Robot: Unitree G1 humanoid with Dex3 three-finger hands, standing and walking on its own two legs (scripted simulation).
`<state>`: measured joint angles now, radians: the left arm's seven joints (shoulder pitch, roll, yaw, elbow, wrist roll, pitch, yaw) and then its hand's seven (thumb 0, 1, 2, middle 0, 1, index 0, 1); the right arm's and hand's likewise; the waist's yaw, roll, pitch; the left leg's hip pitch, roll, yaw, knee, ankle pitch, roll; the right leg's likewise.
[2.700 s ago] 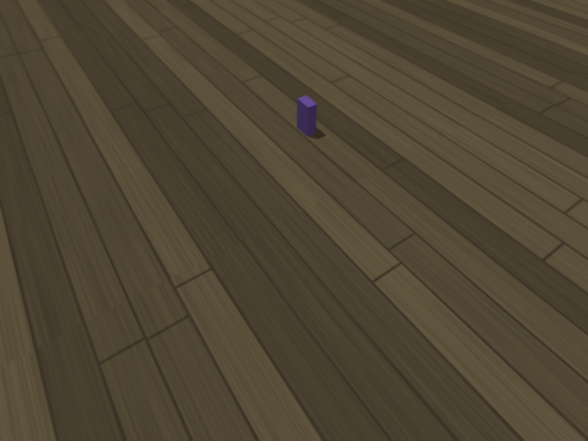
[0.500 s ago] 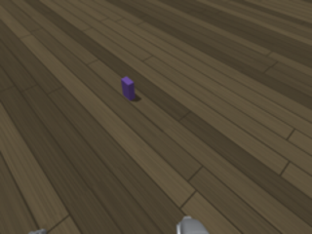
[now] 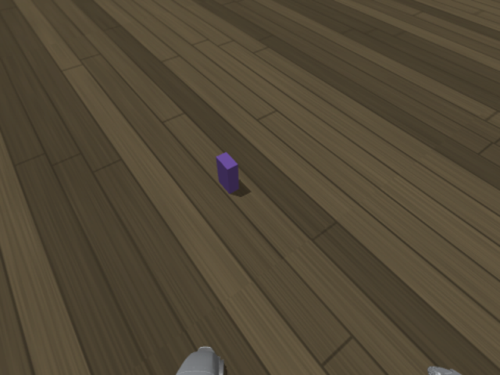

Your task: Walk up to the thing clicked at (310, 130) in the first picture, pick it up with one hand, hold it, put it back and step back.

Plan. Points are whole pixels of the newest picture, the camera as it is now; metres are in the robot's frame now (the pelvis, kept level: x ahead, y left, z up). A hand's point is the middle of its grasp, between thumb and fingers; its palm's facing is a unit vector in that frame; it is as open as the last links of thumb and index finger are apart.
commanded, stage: walk up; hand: left
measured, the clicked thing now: (227, 173) +1.09 +0.18 -0.68
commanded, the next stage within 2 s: none
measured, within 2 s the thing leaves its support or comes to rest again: neither
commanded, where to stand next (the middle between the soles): +0.68 +0.04 m, yaw -2 degrees
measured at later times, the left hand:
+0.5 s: hand (118, 274) +0.32 +0.30 -0.13, palm faces -0.09 -0.93 -0.36, open 7.4 cm
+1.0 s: hand (127, 236) +0.41 +0.31 -0.13, palm faces +0.02 -0.92 -0.39, open 7.4 cm
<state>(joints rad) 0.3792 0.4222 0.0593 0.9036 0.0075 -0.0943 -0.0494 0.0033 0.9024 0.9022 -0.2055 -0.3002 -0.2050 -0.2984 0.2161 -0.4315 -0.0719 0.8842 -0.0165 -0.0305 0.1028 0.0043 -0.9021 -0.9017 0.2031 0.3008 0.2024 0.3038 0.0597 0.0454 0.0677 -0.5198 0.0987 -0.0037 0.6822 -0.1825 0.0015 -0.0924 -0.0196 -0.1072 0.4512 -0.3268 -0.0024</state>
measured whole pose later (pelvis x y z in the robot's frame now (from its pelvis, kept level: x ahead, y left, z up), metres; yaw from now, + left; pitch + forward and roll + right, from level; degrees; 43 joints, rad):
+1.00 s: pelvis +0.38 +0.02 +0.00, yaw +1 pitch -3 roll -2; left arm 0.35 0.42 0.06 0.87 0.01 -0.08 -0.04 0.00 0.90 0.90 -0.21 -0.30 -0.20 -0.30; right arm 0.28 -0.43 -0.08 0.89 -0.02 -0.02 0.09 0.00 -0.90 -0.90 0.20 0.30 0.20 0.30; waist 0.04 0.04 0.07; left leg -0.46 0.10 -0.02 0.66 -0.19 0.00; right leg -0.11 -0.02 -0.12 0.46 -0.30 -0.02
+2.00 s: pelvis +0.62 +0.06 -0.02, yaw -1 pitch -4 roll +0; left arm 0.18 0.39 0.02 0.91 -0.02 0.01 0.00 0.00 0.91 0.90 -0.20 -0.30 -0.20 -0.30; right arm 0.21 -0.37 -0.03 0.95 -0.02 -0.02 0.01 0.00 -0.90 -0.90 0.20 0.30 0.20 0.30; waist 0.02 -0.04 0.12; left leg -0.37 0.01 0.02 0.66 -0.23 0.01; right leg -0.33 -0.04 -0.04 0.74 -0.39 -0.02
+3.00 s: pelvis +0.65 +0.06 +0.01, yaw -1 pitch -2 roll +0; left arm 0.06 0.35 0.01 1.15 0.00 -0.01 -0.01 0.00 0.91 0.90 -0.20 -0.30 -0.20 -0.30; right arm 0.08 -0.34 -0.01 1.16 0.00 -0.01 0.01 0.00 -0.90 -0.90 0.20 0.30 0.20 0.30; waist -0.02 -0.01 0.05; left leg -0.20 0.02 0.02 0.34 -0.12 0.00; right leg -0.07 -0.03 -0.03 0.32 -0.21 0.02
